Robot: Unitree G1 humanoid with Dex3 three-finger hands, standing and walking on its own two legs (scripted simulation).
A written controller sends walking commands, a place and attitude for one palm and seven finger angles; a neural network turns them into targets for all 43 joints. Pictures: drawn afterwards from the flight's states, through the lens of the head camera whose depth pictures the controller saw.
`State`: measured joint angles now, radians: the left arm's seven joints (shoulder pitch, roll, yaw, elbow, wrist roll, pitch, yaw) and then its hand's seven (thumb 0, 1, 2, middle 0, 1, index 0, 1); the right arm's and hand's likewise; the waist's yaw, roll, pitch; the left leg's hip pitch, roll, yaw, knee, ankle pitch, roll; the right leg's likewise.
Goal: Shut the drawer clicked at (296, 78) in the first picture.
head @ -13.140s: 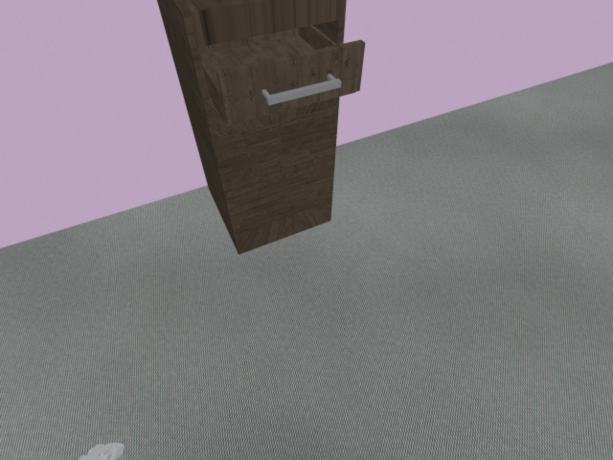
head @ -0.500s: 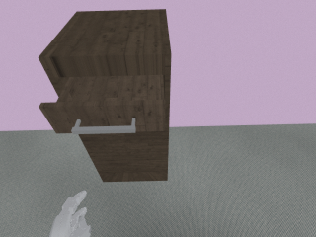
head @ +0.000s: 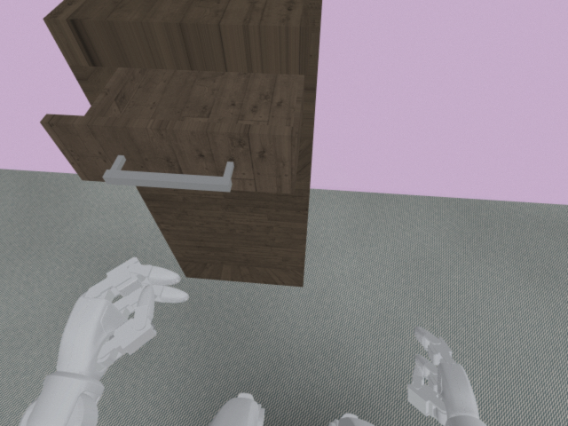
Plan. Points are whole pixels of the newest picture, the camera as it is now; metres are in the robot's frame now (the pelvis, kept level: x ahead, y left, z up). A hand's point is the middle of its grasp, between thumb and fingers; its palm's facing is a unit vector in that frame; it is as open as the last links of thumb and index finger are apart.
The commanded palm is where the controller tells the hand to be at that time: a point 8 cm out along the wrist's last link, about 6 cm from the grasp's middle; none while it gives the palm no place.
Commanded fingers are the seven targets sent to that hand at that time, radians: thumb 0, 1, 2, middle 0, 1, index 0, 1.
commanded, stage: raise the hand and make a fist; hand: left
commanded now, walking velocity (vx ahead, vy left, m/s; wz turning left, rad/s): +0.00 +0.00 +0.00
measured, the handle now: (171, 172) +0.46 +0.23 +0.07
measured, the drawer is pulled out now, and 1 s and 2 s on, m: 0.15 0.15 0.15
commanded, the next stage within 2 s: bring the fist close to the handle in 1.20 s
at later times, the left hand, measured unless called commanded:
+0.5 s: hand (123, 279) +0.25 +0.21 +0.13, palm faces +0.00 -1.00 -0.04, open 3.1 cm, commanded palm +0.22 +0.26 +0.14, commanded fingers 0.00 0.90 0.90 -1.40 -1.60 -1.40 -1.60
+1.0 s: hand (131, 241) +0.27 +0.19 +0.17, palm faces -0.02 -1.00 -0.04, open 3.3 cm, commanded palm +0.25 +0.25 +0.17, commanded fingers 0.00 0.90 0.90 -1.40 -1.60 -1.40 -1.60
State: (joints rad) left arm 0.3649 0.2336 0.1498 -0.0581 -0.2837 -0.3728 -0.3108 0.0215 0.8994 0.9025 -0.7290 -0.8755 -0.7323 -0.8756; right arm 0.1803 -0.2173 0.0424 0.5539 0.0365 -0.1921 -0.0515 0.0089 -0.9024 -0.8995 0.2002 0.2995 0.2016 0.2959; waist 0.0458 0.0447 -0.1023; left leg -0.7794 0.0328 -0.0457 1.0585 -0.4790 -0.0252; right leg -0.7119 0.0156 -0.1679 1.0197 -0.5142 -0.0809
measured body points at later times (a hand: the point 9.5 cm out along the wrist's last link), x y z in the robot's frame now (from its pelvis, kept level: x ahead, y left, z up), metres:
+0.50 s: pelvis +0.02 +0.03 +0.04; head +0.04 +0.03 +0.49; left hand +0.24 +0.26 +0.13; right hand +0.19 -0.22 -0.03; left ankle +0.03 +0.13 -0.67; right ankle +0.00 -0.07 -0.67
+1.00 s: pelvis +0.02 +0.04 +0.06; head +0.01 +0.03 +0.51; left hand +0.27 +0.24 +0.17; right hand +0.19 -0.19 -0.02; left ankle +0.03 +0.13 -0.67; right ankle +0.00 -0.07 -0.67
